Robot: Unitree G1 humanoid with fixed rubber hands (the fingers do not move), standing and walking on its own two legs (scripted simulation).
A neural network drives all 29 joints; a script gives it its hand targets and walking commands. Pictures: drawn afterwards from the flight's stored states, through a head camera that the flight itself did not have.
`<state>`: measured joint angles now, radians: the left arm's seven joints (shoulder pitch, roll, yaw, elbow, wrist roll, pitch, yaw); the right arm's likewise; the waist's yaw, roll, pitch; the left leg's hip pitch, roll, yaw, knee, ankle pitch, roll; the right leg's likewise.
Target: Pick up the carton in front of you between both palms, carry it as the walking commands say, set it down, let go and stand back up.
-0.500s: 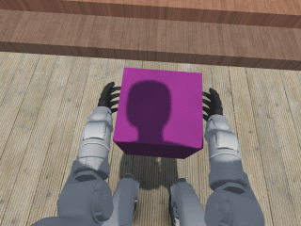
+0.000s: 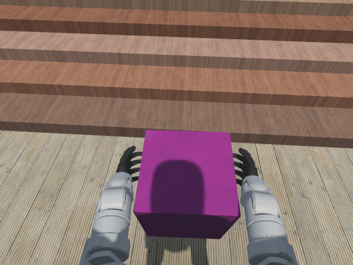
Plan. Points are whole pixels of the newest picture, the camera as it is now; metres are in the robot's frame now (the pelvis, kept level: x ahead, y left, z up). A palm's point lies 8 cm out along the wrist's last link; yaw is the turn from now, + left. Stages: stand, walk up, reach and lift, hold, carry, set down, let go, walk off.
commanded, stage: reach and lift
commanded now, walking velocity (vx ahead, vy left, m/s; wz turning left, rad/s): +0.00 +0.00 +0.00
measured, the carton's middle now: (185, 188) +0.32 +0.00 -0.07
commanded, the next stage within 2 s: hold in 1.10 s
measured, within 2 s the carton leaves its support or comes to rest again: neither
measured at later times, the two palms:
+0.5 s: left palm (120, 174) +0.29 +0.15 +0.04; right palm (254, 177) +0.29 -0.15 +0.05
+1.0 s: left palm (119, 170) +0.30 +0.15 +0.05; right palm (255, 173) +0.30 -0.15 +0.06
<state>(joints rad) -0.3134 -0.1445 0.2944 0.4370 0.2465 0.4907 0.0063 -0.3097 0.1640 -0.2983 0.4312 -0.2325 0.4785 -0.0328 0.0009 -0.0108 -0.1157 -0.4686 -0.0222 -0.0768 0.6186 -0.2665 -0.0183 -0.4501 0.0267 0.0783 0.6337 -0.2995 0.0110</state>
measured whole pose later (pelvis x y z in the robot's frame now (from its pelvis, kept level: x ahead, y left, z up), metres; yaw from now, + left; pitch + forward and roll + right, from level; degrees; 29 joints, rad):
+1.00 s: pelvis +0.01 +0.00 +0.02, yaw +0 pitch -5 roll +0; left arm -0.26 -0.15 0.22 0.28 0.28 0.69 0.00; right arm -0.27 0.15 -0.24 0.29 -0.28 0.67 0.01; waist 0.00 -0.01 0.02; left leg -0.09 -0.02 -0.08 0.37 -0.19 -0.01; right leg -0.07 0.01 0.08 0.38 -0.22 0.01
